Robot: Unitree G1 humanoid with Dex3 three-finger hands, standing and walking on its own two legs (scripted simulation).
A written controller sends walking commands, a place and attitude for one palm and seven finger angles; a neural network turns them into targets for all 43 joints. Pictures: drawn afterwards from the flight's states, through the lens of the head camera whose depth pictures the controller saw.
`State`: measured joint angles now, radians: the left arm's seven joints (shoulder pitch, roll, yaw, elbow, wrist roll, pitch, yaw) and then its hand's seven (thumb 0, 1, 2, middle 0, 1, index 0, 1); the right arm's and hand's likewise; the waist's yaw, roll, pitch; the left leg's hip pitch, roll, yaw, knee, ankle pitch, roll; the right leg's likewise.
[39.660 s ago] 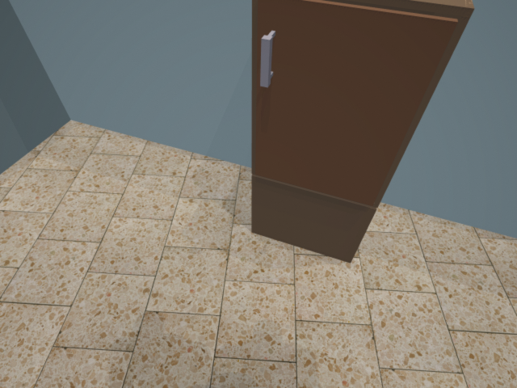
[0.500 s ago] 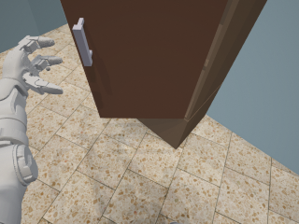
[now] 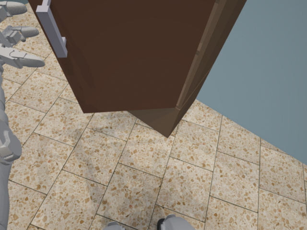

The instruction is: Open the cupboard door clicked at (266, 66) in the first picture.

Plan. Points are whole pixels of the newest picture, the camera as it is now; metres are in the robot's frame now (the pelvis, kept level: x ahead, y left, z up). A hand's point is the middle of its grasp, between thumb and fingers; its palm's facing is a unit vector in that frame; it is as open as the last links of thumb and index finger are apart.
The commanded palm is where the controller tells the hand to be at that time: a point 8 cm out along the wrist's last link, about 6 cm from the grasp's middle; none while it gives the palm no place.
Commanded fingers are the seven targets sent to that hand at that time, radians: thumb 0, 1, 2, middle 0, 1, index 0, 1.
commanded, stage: move the hooked fingers beside the handle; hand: left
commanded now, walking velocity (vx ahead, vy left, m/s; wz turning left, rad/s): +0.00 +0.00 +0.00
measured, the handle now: (55, 28) +0.58 +0.18 +0.14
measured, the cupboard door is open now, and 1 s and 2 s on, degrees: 42 42 42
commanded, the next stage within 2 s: slide the fingers in behind the handle in 0.68 s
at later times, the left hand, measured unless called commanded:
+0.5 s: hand (23, 47) +0.52 +0.23 +0.15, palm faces -0.01 -1.00 +0.01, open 14.0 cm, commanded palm +0.50 +0.27 +0.14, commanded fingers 0.00 -0.50 0.30 -0.30 -1.20 -0.30 -1.20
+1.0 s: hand (36, 45) +0.51 +0.20 +0.15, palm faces -0.03 -1.00 -0.01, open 14.0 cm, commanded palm +0.50 +0.24 +0.14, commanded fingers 0.00 -0.50 0.30 -0.30 -1.20 -0.30 -1.20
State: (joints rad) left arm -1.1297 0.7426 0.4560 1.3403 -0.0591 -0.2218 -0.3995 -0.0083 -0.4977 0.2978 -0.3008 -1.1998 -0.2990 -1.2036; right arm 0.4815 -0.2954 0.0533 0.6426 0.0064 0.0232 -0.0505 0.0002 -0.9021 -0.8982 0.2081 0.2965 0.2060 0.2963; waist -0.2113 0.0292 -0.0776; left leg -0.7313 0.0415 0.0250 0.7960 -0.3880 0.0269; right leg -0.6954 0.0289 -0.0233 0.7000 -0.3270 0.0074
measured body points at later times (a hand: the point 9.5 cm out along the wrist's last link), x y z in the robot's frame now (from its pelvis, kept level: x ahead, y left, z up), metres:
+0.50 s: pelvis +0.01 +0.00 +0.00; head +0.11 +0.02 +0.44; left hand +0.51 +0.28 +0.15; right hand +0.02 -0.27 -0.11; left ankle -0.01 +0.10 -0.71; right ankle +0.00 -0.13 -0.71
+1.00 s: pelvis -0.01 -0.01 +0.00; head +0.10 +0.01 +0.44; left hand +0.51 +0.25 +0.16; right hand -0.04 -0.28 -0.11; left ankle -0.01 +0.10 -0.71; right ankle +0.00 -0.13 -0.71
